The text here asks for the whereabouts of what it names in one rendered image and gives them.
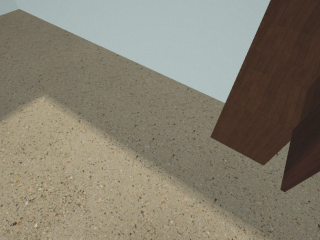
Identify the cupboard door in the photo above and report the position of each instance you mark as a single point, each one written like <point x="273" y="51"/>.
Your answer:
<point x="303" y="158"/>

